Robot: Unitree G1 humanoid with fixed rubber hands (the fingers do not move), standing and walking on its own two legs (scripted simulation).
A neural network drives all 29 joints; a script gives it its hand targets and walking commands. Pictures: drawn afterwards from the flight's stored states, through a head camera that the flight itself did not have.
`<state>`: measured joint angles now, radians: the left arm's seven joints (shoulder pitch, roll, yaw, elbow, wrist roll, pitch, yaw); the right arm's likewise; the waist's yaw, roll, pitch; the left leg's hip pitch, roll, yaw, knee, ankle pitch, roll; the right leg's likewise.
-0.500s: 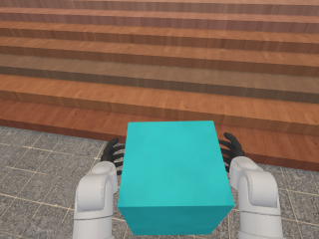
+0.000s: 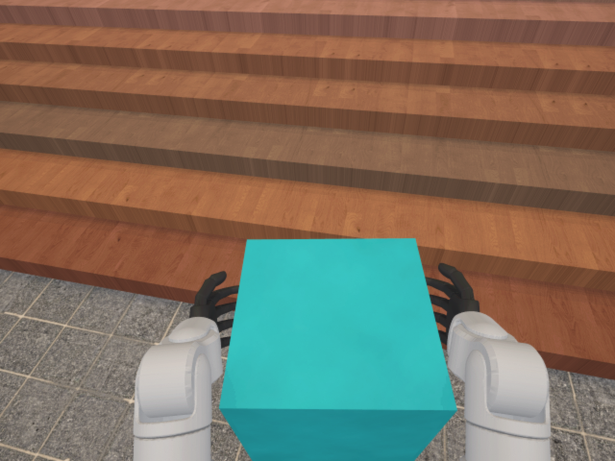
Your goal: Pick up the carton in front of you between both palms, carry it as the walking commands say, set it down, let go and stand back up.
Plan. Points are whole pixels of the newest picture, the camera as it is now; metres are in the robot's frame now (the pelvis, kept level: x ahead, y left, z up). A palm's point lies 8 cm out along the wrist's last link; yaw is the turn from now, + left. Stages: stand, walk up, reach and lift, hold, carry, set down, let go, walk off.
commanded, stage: carry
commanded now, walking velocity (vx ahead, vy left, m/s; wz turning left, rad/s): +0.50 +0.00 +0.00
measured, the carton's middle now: (330, 358) +0.27 +0.00 +0.00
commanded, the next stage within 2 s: none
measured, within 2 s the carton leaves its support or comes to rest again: neither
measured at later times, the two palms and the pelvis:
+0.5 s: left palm (250, 101) +0.70 +0.15 +0.14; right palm (417, 103) +0.67 -0.15 +0.15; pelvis +0.31 +0.04 +0.00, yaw -3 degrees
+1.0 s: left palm (266, 37) +1.03 +0.16 +0.13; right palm (387, 29) +1.06 -0.14 +0.13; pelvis +0.65 +0.00 -0.01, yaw -3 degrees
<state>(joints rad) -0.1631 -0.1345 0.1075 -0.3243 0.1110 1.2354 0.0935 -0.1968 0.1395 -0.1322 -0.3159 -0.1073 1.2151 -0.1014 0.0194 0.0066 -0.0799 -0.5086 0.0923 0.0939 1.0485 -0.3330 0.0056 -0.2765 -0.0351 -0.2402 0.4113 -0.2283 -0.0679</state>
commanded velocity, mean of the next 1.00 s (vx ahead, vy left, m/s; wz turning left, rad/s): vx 0.50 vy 0.00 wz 0.00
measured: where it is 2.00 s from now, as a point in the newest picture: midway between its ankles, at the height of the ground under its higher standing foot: (330, 165)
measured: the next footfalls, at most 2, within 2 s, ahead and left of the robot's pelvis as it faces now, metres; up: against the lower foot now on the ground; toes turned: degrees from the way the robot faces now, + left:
left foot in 0.26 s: +0.36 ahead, +0.11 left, +0.00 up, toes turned +7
right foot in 0.70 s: +0.60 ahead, -0.08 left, +0.00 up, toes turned -8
